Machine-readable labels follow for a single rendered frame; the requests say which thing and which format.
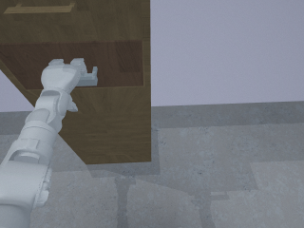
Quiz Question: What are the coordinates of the robot left forearm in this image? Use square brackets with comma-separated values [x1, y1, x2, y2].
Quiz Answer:
[0, 86, 70, 174]

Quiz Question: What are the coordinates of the robot left hand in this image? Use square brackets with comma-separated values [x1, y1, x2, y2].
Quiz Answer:
[41, 58, 87, 112]

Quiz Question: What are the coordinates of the robot left upper arm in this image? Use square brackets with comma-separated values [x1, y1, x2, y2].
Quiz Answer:
[0, 160, 52, 228]

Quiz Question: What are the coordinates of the cabinet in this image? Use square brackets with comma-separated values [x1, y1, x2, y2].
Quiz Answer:
[0, 0, 152, 165]

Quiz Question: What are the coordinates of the handle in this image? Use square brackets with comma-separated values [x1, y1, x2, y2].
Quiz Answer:
[3, 6, 77, 27]
[76, 66, 98, 86]

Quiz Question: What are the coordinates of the drawer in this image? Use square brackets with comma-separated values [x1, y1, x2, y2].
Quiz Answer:
[0, 39, 143, 90]

